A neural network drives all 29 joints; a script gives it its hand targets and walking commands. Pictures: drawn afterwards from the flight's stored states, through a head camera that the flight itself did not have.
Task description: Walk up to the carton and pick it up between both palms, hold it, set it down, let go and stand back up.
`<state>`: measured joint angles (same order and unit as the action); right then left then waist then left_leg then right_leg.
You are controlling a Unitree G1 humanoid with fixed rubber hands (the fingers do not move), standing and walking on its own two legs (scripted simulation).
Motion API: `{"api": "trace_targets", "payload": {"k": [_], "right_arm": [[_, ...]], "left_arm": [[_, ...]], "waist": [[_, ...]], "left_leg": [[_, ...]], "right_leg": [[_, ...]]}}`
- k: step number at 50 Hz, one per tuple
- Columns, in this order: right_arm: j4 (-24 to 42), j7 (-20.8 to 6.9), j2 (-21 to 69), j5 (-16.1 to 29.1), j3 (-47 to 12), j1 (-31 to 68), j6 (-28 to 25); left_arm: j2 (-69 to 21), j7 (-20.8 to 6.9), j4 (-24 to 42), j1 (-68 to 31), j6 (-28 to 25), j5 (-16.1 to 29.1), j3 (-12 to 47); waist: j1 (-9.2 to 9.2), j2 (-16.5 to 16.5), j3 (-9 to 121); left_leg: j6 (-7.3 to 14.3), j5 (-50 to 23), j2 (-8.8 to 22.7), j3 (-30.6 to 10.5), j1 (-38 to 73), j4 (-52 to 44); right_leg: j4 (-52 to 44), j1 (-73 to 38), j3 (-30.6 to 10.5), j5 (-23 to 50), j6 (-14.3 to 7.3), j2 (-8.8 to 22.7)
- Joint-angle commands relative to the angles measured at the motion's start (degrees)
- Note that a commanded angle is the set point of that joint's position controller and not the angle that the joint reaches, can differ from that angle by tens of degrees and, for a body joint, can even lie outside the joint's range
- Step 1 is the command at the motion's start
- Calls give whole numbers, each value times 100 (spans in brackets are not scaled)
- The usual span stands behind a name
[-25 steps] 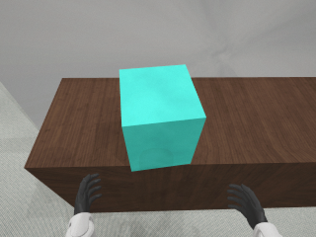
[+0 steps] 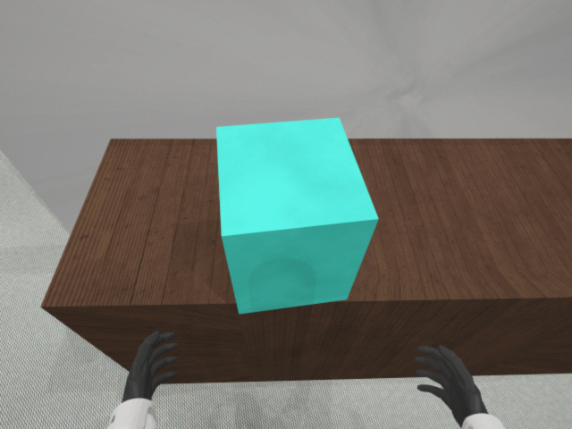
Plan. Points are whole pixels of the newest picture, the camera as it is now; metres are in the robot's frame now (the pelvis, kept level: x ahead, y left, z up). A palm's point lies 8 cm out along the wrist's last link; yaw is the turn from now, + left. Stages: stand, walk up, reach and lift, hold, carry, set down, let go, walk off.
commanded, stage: set down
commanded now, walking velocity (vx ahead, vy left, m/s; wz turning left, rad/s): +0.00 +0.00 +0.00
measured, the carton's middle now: (286, 220) +0.45 +0.05 -0.01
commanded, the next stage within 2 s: let go in 1.20 s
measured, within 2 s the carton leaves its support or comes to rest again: neither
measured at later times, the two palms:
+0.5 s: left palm (137, 400) +0.16 +0.24 -0.08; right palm (455, 416) +0.18 -0.21 -0.09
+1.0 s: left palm (140, 405) +0.16 +0.23 -0.09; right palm (459, 425) +0.17 -0.22 -0.09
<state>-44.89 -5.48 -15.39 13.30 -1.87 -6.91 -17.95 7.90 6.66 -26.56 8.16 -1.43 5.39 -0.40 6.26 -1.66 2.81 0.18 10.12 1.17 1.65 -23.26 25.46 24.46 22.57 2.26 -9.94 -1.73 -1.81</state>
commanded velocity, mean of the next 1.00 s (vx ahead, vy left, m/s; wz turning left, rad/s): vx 0.00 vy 0.00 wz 0.00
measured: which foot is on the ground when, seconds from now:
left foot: down 0.00-1.00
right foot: down 0.00-1.00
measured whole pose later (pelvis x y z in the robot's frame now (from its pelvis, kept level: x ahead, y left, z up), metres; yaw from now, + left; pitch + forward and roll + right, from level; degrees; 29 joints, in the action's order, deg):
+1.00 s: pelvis +0.00 +0.00 +0.00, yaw +0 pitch +6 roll +0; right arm -44.9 -1.3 -12.1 5.3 -0.1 -8.0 -14.8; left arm 10.0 2.6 -26.6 8.2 6.8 5.4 -0.4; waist 5.2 -1.7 -1.5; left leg 0.2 10.5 1.1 1.7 -21.0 25.2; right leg 23.5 20.0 2.3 -9.9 -1.7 -1.8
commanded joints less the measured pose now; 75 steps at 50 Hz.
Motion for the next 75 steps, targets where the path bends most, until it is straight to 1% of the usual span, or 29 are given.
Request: {"api": "trace_targets", "payload": {"k": [1, 9, 11, 14, 22, 30, 33, 49, 53, 62, 69, 75], "right_arm": [[1255, 237, -170, -502, 380, 177, -254], [1291, 354, -37, -634, 466, 135, -177], [1216, 380, -18, -686, 493, 122, -165], [1191, 412, -3, -742, 526, 124, -152], [850, 515, 90, -915, 561, 37, -104], [576, 586, 192, -1053, 552, -33, -43], [487, 591, 198, -1095, 576, -46, -17], [272, 574, 124, -1245, 668, -37, 59], [249, 542, 76, -1251, 680, -39, 102], [299, 486, -81, -1309, 701, -19, 203], [371, 476, -220, -1350, 732, 31, 269], [444, 473, -293, -1378, 716, 74, 344]], "left_arm": [[1259, -191, 1853, -89, -181, 84, -104], [1374, -286, 1861, -109, 3, 80, -115], [1371, -303, 1821, -81, 57, 40, -113], [1390, -331, 1825, -69, 116, 36, -110], [1417, -422, 1609, 10, 268, -82, -80], [1463, -496, 1429, 54, 406, -199, -65], [1446, -501, 1382, 62, 454, -248, -28], [1405, -512, 1183, -11, 605, -307, 104], [1368, -494, 1171, -14, 631, -322, 165], [1342, -465, 1025, -36, 638, -333, 233], [1445, -437, 952, -95, 590, -348, 220], [1522, -427, 864, -152, 556, -349, 194]], "waist": [[-625, -576, 1242], [-650, -495, 1258], [-666, -430, 1237], [-679, -434, 1244], [-761, -338, 1149], [-792, -280, 1081], [-803, -204, 1068], [-837, -113, 1123], [-845, -35, 1088], [-828, 44, 971], [-797, 107, 847], [-782, 94, 729]], "left_leg": [[8, -581, -270, 40, 1360, -396], [5, -605, -234, 41, 1422, -402], [0, -620, -228, 45, 1444, -412], [-10, -666, -220, 53, 1504, -405], [-17, -689, -198, 81, 1606, -394], [-12, -665, -190, 127, 1659, -380], [-23, -686, -176, 130, 1727, -383], [-16, -734, -162, 150, 1943, -331], [-11, -707, -143, 140, 1982, -332], [27, -556, -117, 99, 1990, -352], [60, -373, -98, 57, 1946, -359], [109, -251, -88, 46, 1924, -340]], "right_leg": [[-527, -1935, -538, 464, 174, 277], [-524, -1960, -500, 539, 204, 280], [-523, -1965, -472, 599, 202, 270], [-519, -1963, -434, 690, 217, 257], [-524, -1970, -379, 851, 232, 255], [-530, -1987, -347, 857, 251, 259], [-515, -1941, -304, 790, 242, 231], [-483, -1861, -219, 616, 195, 179], [-483, -1855, -205, 517, 157, 160], [-465, -1834, -201, 231, 82, 116], [-457, -1835, -242, 19, 74, 123], [-470, -1795, -319, -107, 86, 158]]}}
